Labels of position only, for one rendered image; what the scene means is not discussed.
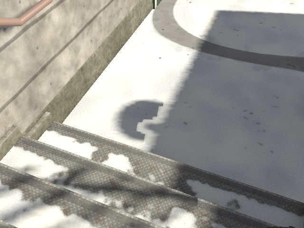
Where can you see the stairs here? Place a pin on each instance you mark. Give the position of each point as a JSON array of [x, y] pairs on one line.
[[71, 178]]

